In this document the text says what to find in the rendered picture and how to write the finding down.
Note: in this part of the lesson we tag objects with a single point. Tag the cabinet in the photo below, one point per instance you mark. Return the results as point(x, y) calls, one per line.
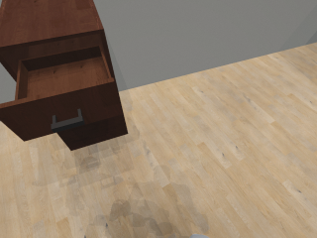
point(35, 28)

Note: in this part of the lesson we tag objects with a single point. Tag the handle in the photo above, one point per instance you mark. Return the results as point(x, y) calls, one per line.
point(67, 124)

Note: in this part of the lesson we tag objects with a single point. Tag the drawer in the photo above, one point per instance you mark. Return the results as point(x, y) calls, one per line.
point(59, 84)

